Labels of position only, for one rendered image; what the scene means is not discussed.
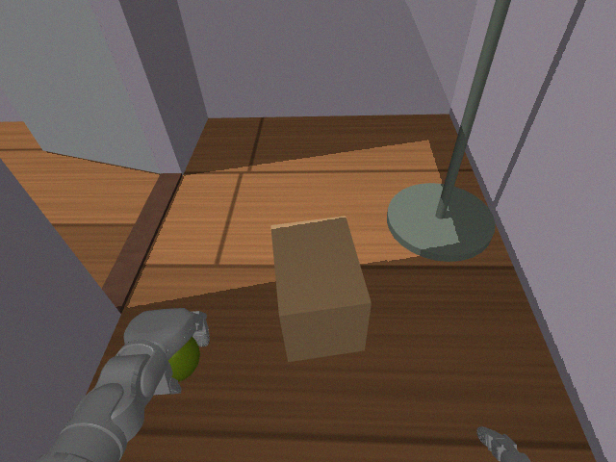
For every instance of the left robot hand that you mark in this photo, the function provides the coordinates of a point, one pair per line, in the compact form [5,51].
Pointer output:
[169,329]

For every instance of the left robot arm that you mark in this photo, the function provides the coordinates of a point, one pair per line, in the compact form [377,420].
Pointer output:
[112,413]

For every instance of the right robot hand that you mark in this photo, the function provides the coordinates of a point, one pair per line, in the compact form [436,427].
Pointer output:
[501,446]

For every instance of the coat stand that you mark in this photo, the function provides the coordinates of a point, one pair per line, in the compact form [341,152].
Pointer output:
[439,221]

